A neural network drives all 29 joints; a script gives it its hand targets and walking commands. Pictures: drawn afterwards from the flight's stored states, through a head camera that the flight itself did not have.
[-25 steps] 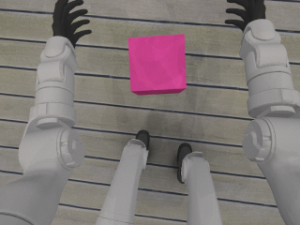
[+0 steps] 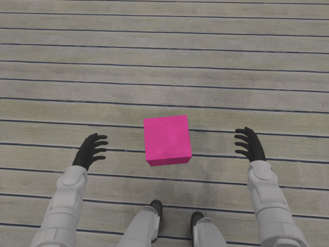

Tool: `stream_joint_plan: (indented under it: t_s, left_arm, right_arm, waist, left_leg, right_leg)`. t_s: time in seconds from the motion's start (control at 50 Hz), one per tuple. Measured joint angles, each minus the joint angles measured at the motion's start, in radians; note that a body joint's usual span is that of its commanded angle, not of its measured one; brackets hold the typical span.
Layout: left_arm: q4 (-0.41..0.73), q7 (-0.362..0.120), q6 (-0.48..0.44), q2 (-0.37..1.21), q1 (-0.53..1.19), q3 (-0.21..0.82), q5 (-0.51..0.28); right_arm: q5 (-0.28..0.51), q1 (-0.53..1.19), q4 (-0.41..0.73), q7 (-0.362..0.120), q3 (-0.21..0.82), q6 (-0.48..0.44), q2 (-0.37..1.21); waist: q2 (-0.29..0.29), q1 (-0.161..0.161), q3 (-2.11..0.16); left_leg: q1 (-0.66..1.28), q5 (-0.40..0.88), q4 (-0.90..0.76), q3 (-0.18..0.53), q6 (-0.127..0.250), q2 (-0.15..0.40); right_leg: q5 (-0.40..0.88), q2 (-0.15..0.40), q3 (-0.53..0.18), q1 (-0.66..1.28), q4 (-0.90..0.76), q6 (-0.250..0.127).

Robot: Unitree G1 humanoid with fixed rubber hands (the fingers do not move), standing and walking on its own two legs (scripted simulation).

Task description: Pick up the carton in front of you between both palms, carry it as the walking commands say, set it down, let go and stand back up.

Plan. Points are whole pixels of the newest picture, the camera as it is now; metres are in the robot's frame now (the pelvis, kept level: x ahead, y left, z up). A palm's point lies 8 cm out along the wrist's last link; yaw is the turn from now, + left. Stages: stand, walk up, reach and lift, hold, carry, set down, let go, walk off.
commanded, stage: let go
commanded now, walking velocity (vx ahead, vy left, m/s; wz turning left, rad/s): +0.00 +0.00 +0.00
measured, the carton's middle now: (167, 142) +0.47 +0.07 -0.61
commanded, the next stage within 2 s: stand in 0.86 s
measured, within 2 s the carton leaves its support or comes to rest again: neither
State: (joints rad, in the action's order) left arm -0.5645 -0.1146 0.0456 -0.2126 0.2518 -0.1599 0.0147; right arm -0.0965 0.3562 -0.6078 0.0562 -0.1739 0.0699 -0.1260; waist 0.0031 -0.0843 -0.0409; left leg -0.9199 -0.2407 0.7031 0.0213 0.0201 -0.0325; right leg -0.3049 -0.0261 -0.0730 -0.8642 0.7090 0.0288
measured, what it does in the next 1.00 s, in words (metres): stands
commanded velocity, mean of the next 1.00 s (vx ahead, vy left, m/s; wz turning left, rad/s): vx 0.00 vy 0.00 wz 0.00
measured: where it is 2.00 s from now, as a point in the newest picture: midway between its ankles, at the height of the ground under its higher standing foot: (175, 235)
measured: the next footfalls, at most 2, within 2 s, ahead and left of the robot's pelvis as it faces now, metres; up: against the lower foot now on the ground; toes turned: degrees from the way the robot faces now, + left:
none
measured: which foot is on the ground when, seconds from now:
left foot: down 0.00-1.00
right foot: down 0.00-1.00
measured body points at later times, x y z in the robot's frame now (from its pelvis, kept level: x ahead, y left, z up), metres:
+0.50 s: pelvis +0.04 -0.04 +0.04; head +0.06 -0.03 +0.49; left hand +0.20 +0.20 -0.04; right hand +0.22 -0.27 -0.04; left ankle +0.03 +0.10 -0.70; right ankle +0.00 -0.14 -0.70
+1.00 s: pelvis +0.04 -0.01 +0.03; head +0.04 +0.00 +0.48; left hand +0.20 +0.26 -0.05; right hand +0.20 -0.28 -0.05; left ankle +0.03 +0.10 -0.70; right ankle +0.00 -0.14 -0.70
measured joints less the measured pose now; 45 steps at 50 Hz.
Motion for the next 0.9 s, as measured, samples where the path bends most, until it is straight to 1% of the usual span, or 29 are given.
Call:
stream_joint_plan:
  t_s: [0.14,0.24,0.34,0.46,0.56,0.68,0.76,0.86,0.9]
  left_arm:
    - [0.076,0.022,-0.034,0.018,-0.243,0.071,-0.028]
    - [0.117,0.031,-0.038,0.019,-0.385,0.109,-0.039]
    - [0.134,0.034,-0.019,0.009,-0.462,0.124,-0.035]
    - [0.135,0.034,0.025,-0.003,-0.479,0.12,-0.017]
    - [0.134,0.036,0.061,-0.004,-0.466,0.115,-0.004]
    - [0.135,0.036,0.085,-0.001,-0.461,0.112,0.003]
    - [0.169,0.064,0.139,-0.01,-0.464,0.12,0.013]
    - [0.183,0.087,0.168,-0.02,-0.466,0.126,0.005]
    - [0.14,0.107,0.129,-0.034,-0.458,0.13,0.01]
  right_arm:
    - [0.03,-0.232,0.042,-0.033,0.044,-0.048,-0.028]
    - [0.05,-0.377,0.079,-0.052,0.073,-0.061,-0.046]
    - [0.066,-0.481,0.114,-0.071,0.101,-0.047,-0.06]
    - [0.087,-0.563,0.152,-0.098,0.125,-0.007,-0.077]
    - [0.099,-0.589,0.175,-0.114,0.136,0.029,-0.088]
    - [0.095,-0.582,0.187,-0.119,0.14,0.056,-0.085]
    - [0.104,-0.584,0.164,-0.096,0.145,0.034,-0.084]
    - [0.103,-0.588,0.152,-0.084,0.149,0.03,-0.083]
    - [0.077,-0.578,0.1,-0.069,0.153,0.011,-0.092]
  waist:
    - [0.018,0.011,0.028]
    - [0.022,0.024,0.052]
    - [0.009,0.046,0.077]
    - [-0.019,0.075,0.101]
    - [-0.029,0.087,0.119]
    - [-0.024,0.087,0.138]
    - [-0.019,0.084,0.131]
    - [-0.015,0.079,0.121]
    - [-0.019,0.073,0.092]
  left_leg:
    - [0.243,0.003,-0.097,0.01,-0.009,0.0]
    - [0.426,0.01,-0.175,0.016,-0.017,0.002]
    - [0.587,0.018,-0.243,0.028,-0.028,0.007]
    - [0.719,0.016,-0.281,0.037,-0.039,0.014]
    - [0.776,0.005,-0.281,0.037,-0.042,0.02]
    - [0.805,-0.004,-0.275,0.033,-0.038,0.018]
    - [0.792,-0.017,-0.246,0.037,-0.032,0.011]
    - [0.783,-0.029,-0.223,0.034,-0.023,0.001]
    - [0.749,-0.034,-0.205,0.03,-0.02,0.001]
  right_leg:
    - [0.003,0.004,0.007,0.243,-0.095,-0.013]
    - [0.005,0.005,0.011,0.421,-0.163,-0.025]
    - [0.007,0.003,0.021,0.579,-0.22,-0.038]
    - [0.0,-0.003,0.03,0.711,-0.253,-0.053]
    - [-0.005,-0.008,0.029,0.77,-0.26,-0.058]
    - [-0.009,-0.007,0.026,0.802,-0.261,-0.054]
    - [-0.02,-0.001,0.031,0.795,-0.242,-0.048]
    - [-0.029,0.008,0.028,0.79,-0.226,-0.038]
    - [-0.033,0.008,0.025,0.757,-0.212,-0.033]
